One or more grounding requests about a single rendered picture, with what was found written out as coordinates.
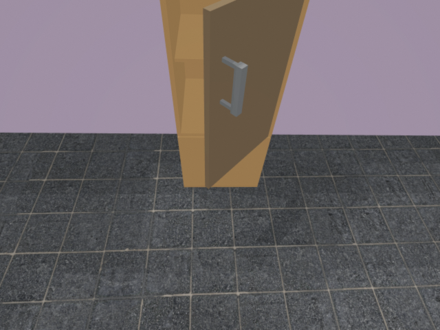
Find handle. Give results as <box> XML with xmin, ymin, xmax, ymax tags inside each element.
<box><xmin>220</xmin><ymin>56</ymin><xmax>248</xmax><ymax>117</ymax></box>

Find cupboard door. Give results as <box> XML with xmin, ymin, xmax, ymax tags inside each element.
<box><xmin>203</xmin><ymin>0</ymin><xmax>304</xmax><ymax>189</ymax></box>

